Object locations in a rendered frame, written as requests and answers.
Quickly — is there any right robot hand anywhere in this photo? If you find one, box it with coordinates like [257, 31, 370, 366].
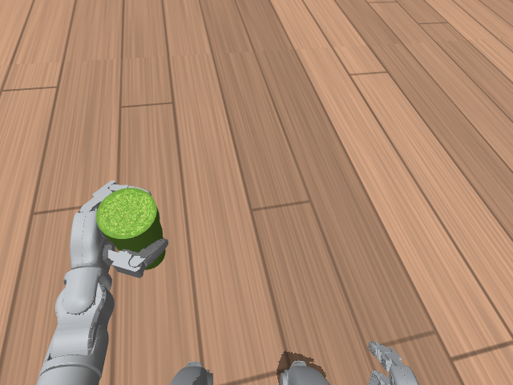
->
[369, 341, 419, 385]

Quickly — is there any left robot hand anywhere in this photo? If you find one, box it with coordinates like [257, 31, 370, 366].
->
[70, 180, 168, 278]

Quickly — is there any cup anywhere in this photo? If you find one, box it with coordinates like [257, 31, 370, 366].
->
[96, 188, 165, 270]

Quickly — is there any left robot arm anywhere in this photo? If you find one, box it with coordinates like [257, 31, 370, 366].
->
[36, 266, 115, 385]

